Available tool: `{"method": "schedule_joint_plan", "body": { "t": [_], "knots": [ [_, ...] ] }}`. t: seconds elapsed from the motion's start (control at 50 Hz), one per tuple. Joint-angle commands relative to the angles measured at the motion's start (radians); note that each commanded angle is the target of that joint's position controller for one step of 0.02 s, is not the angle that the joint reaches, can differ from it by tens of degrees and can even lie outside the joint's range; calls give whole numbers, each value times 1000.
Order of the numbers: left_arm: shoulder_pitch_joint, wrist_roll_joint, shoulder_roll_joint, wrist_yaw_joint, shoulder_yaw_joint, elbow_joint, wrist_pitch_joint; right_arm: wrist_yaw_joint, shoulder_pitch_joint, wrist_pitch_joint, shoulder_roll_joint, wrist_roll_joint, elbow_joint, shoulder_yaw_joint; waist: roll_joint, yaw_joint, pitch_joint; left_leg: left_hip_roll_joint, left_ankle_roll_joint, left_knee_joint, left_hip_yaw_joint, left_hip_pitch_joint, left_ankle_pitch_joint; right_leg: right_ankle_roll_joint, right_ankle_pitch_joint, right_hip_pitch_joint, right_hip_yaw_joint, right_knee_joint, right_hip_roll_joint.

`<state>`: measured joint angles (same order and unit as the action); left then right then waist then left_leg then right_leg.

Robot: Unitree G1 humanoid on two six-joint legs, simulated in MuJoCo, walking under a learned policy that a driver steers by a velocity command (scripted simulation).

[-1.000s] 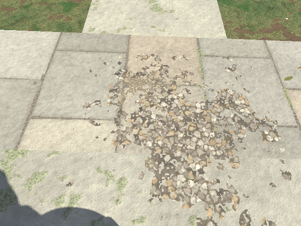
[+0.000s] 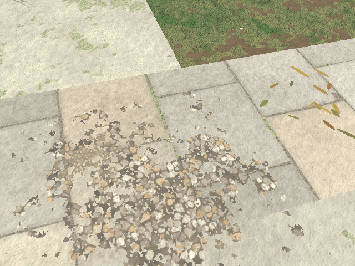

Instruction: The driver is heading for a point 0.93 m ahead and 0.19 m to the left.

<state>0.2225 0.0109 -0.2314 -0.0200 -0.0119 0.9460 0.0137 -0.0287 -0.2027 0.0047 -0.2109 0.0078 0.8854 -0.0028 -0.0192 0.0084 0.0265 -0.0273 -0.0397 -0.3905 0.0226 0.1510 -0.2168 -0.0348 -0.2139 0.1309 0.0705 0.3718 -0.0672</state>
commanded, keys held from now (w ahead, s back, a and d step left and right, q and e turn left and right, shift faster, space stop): w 0.42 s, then w+q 0.58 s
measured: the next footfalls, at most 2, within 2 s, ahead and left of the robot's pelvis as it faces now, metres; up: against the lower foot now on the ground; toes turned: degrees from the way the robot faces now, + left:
right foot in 0.28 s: +0.10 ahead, -0.12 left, +0.00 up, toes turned -1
left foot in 0.74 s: +0.43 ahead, +0.06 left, +0.00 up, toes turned +12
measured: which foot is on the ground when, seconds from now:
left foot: down 0.00-0.28, up 0.30-0.72, down 0.74-1.00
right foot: down 0.00-0.04, up 0.06-0.26, down 0.28-0.76, up 0.78-1.00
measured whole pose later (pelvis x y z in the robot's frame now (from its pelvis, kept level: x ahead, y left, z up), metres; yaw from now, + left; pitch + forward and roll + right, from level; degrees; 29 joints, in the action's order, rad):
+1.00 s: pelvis +0.40 +0.02 +0.00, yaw +16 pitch +0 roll +0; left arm 0.12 0.05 -0.24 0.01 -0.03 0.85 -0.05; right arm 0.01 -0.33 0.05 -0.26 0.00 0.96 -0.07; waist -0.02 -0.03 0.06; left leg -0.16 -0.15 -0.34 -0.02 0.16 -0.17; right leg 0.02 -0.23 0.61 0.05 1.02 0.12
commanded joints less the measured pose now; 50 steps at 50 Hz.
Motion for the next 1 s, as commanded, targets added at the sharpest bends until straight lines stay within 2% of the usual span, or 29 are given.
{"method": "schedule_joint_plan", "body": {
  "t": [0.02, 0.06, 0.1, 0.12, 0.16, 0.2, 0.24, 0.26, 0.28, 0.3, 0.32, 0.34, 0.38, 0.42, 0.52, 0.58, 0.64, 0.68, 0.72, 0.74, 0.76, 0.78, 0.8, 0.82, 0.84, 0.88, 0.9, 0.94, 1.0],
  "knots": [
    [36, 7, -94, -6, -21, 9, -8, 2, -54, 1, -165, 4, -2, -45, 78, -19, -7, 136, -66, 112, -180, -44, -202, -31, -108, 76, 32, 24, 42],
    [-1, 21, -89, 5, -22, -4, -12, 8, -101, -10, -196, 8, 19, -61, 133, -40, 74, 231, -141, 214, -329, -18, -512, -43, -239, 224, -37, 159, 8],
    [-42, 29, -73, 17, -18, -25, -27, 13, -125, -5, -197, 9, 37, -69, 130, -47, 137, 328, -205, 285, -442, 10, -558, -44, -209, 295, -78, 258, 53],
    [-50, 25, -79, 23, -20, -31, -36, 16, -125, 3, -191, 13, 42, -71, 120, -43, 135, 344, -217, 298, -454, 6, -509, -45, -213, 312, -68, 300, 73],
    [-38, 17, -90, 33, -25, -31, -53, 23, -100, 21, -191, 13, 42, -75, 105, -24, 105, 330, -209, 300, -404, -26, -395, -49, -216, 311, -66, 312, 94],
    [-13, 10, -84, 38, -27, -21, -64, 29, -71, 31, -192, 4, 44, -78, 109, -2, 79, 272, -177, 278, -300, 3, -299, -51, -155, 209, -102, 227, 80],
    [77, 11, -66, 37, -28, 16, -70, 33, -38, 32, -192, -5, 47, -81, 99, 46, 66, 206, -144, 202, -198, 127, -283, -52, -49, -6, -158, 76, 39],
    [149, 14, -78, 32, -35, 45, -73, 33, -33, 33, -180, -2, 46, -79, 71, 70, 55, 168, -127, 122, -161, 220, -306, -52, -68, -133, -144, 39, 26],
    [247, 21, -126, 22, -48, 71, -79, 35, -1, 38, -135, 5, 27, -66, -34, 111, 46, 110, -95, -52, -86, 349, -296, -74, -199, -253, 18, -58, 134],
    [349, 20, -220, 15, -72, 84, -83, 43, 32, 45, -53, -1, -17, -41, -269, 142, 24, -20, -45, -365, 55, 529, -299, -160, -527, -328, 437, -261, 371],
    [347, 20, -223, 15, -73, 99, -77, 42, 54, 44, -132, 23, -27, -60, -187, 121, 93, -5, -61, -542, -12, 596, -333, -224, -552, -242, 566, -295, 456],
    [253, 19, -181, 17, -62, 71, -78, 49, 41, 46, -144, 23, -16, -64, -75, 60, 125, 47, -71, -612, -67, 599, -241, -215, -492, -188, 481, -270, 419],
    [170, 11, -138, 17, -50, 44, -92, 65, 2, 56, -123, 18, 11, -60, -42, 7, 95, 92, -57, -608, -61, 552, -99, -164, -277, -168, 315, -285, 335],
    [188, 6, -110, 14, -38, 57, -107, 73, 12, 49, -115, 31, 20, -57, -41, 4, 65, 101, -25, -602, -26, 530, -24, -147, -33, -184, 194, -281, 288],
    [274, 9, -93, 6, -29, 103, -116, 75, 151, 31, -79, 18, -32, -45, -48, 28, 94, 71, 9, -532, -9, 593, 66, -133, 317, -183, -9, -266, 264],
    [257, 11, -82, 5, -22, 102, -119, 78, 236, 31, -59, 16, -70, -30, -62, 34, 117, 59, -3, -370, 42, 516, 155, -119, 388, -132, -102, -274, 248],
    [268, 10, -96, -2, -22, 115, -123, 79, 277, 32, -62, 19, -98, -25, -62, 34, 126, 40, -51, -247, 95, 432, 167, -108, 542, -164, -151, -248, 278],
    [245, 9, -122, -8, -27, 112, -123, 72, 215, 36, -84, 22, -88, -35, -73, -6, 77, -9, -95, -220, 130, 339, 119, -91, 870, -223, -193, -117, 290],
    [217, 16, -152, -15, -38, 98, -107, 65, 5, 43, -123, 24, -26, -58, -92, -93, -49, -70, -142, -200, 143, 144, 46, -78, 1055, -239, -224, 190, 296],
    [206, 14, -159, -13, -40, 87, -101, 60, -140, 47, -154, 33, 20, -77, -73, -154, -122, -70, -175, -138, 107, -50, 52, -62, 928, -139, -242, 414, 278],
    [213, 13, -128, -6, -33, 53, -103, 46, -264, 45, -240, 43, 38, -106, 42, -189, -218, 139, -241, -107, -178, -262, -78, -43, 526, 72, -255, 747, 226],
    [243, -9, -62, 15, -30, 7, -111, 46, -210, 29, -297, 26, 16, -122, 271, -104, -306, 376, -403, 73, -779, -473, -107, 5, -280, 453, -159, 1107, -13],
    [137, 8, -135, 19, -42, -24, -122, 49, -149, 23, -285, -3, 13, -123, 109, -105, -229, 348, -383, 128, -737, -413, -125, -18, -208, 569, -6, 1128, 57],
    [71, 2, -132, 23, -41, -51, -135, 43, -93, 25, -235, -4, 5, -112, 53, -83, -113, 331, -354, 144, -600, -280, -66, -22, -119, 584, -9, 1064, 106],
    [67, 3, -119, 21, -40, -51, -140, 42, -67, 29, -182, 0, 10, -100, -29, -39, -27, 293, -315, 168, -508, -135, 65, -18, -81, 534, -16, 967, 142],
    [79, 31, -91, 21, -36, -60, -105, 33, -35, 44, -147, -1, 9, -86, -26, 20, -6, 207, -273, 181, -376, 18, 216, 13, -90, 414, -10, 853, 173],
    [84, 38, -82, 23, -36, -67, -87, 33, -47, 54, -150, -4, 10, -85, -11, 28, -11, 189, -270, 184, -347, 44, 258, 27, -98, 393, -16, 812, 175],
    [51, 42, -73, 27, -35, -91, -64, 33, -82, 65, -176, -8, 15, -91, 10, 27, -3, 157, -267, 199, -307, 76, 272, 55, -68, 408, -42, 728, 178],
    [-97, 39, -84, 31, -36, -154, -54, 32, -148, 61, -190, -9, 16, -95, 37, -18, 36, 131, -235, 224, -311, 57, 237, 89, 64, 501, -61, 574, 181]
  ]
}}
